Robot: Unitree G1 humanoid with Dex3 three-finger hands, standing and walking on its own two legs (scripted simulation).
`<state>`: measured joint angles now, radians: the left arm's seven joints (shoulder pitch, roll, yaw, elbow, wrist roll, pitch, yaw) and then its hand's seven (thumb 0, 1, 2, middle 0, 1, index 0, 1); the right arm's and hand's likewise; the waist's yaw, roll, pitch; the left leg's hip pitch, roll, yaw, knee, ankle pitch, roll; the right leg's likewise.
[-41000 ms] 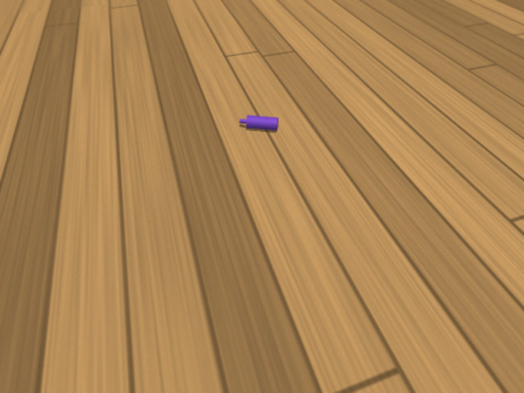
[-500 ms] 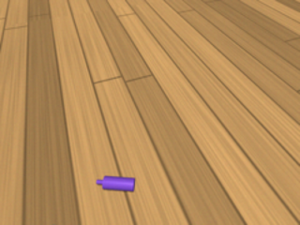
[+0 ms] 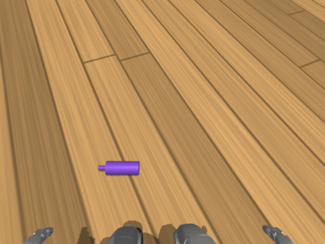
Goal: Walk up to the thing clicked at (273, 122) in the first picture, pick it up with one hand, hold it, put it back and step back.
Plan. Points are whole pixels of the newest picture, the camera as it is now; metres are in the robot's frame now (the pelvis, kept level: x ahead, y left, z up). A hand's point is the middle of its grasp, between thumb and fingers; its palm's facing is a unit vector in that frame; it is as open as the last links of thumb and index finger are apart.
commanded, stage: step back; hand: left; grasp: from above
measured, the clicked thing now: (118, 167) +0.52 +0.23 -0.72
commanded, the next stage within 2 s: none
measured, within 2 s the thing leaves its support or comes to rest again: neither
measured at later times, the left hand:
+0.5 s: hand out of the picture -0.03 +0.25 -0.14, palm faces +0.05 -0.92 -0.39, open 7.4 cm
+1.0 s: hand out of the picture -0.25 +0.21 -0.14, palm faces +0.02 -0.91 -0.42, open 7.4 cm
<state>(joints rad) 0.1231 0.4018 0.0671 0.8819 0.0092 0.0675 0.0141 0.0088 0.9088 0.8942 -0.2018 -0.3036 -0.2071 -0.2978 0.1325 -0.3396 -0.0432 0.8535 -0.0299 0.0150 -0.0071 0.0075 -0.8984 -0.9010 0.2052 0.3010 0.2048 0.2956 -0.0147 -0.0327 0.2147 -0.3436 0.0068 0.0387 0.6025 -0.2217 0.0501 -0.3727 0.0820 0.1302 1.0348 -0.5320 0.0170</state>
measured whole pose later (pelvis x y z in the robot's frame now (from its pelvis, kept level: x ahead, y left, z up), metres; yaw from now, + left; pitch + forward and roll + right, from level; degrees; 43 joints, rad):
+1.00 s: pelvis -0.31 -0.06 +0.00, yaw +1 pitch -2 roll +2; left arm 0.22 0.36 0.06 0.85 0.04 0.04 0.00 0.01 0.90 0.89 -0.21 -0.30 -0.21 -0.30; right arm 0.14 -0.41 -0.05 0.84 0.00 0.05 -0.02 0.01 -0.90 -0.90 0.20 0.30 0.20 0.30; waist 0.03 0.02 0.15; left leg -0.50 -0.11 -0.14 1.15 -0.49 0.00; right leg -0.31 -0.01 0.04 0.66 -0.31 -0.02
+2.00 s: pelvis -0.55 -0.08 +0.00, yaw +4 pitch -3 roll +1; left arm 0.24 0.42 0.07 0.99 0.02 -0.01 -0.03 0.01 0.91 0.89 -0.20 -0.30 -0.21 -0.30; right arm 0.24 -0.35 -0.05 0.97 -0.05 -0.01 0.04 0.01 -0.90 -0.90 0.21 0.30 0.21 0.30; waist 0.00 -0.02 0.05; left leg -0.22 0.00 -0.03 0.57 -0.31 0.01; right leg -0.29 -0.01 -0.01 0.67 -0.42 -0.02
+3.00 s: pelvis -0.50 -0.06 +0.02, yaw +4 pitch -3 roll +0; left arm 0.08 0.36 0.00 1.14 0.01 -0.02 -0.01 0.01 0.91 0.89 -0.20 -0.30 -0.21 -0.30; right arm 0.07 -0.35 -0.01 1.15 -0.01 -0.02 0.02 0.01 -0.90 -0.90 0.20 0.30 0.20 0.30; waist -0.01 0.00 0.06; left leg -0.16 0.03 0.03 0.35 -0.13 -0.01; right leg -0.07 -0.01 0.00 0.34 -0.21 0.01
